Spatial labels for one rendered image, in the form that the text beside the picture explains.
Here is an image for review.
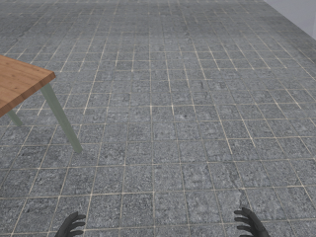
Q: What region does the robot right hand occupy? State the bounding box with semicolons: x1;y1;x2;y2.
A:
234;206;270;237

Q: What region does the table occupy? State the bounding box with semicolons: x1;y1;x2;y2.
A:
0;54;83;153

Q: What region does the robot left hand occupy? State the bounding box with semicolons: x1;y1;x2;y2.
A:
54;211;86;237

